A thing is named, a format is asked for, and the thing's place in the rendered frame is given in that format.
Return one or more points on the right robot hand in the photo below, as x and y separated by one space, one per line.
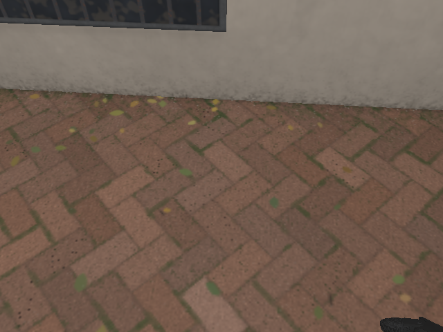
396 324

